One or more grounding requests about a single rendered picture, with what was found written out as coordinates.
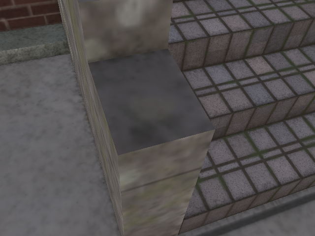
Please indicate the stairs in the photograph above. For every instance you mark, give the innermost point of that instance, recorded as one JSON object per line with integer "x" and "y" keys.
{"x": 251, "y": 65}

